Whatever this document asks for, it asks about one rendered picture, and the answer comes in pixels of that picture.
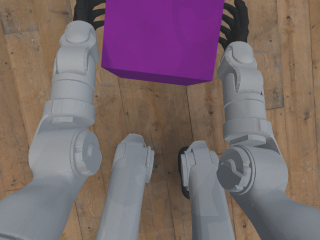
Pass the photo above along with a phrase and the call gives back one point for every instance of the right robot shin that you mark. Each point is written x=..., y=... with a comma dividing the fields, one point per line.
x=202, y=144

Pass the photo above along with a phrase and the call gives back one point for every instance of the carton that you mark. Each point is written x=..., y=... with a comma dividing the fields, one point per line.
x=164, y=41

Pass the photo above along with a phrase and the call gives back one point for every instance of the robot right forearm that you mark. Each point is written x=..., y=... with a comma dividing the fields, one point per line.
x=243, y=99

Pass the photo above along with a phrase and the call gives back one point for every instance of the left robot upper arm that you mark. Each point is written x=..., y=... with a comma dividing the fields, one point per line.
x=61, y=160

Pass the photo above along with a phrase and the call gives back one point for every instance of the robot shin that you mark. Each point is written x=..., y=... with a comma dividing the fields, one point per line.
x=202, y=144
x=121, y=147

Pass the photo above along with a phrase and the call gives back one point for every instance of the left robot hand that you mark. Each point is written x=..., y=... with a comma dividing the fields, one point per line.
x=83, y=11

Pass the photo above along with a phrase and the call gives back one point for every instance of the right robot upper arm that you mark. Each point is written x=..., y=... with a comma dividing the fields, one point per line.
x=257, y=178

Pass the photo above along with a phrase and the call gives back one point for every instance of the left robot shin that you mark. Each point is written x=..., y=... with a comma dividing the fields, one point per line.
x=121, y=147

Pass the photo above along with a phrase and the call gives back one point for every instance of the robot left forearm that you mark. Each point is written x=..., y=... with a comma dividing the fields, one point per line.
x=70, y=105

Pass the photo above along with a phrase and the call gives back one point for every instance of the right robot hand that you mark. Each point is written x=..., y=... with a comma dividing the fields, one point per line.
x=238, y=26

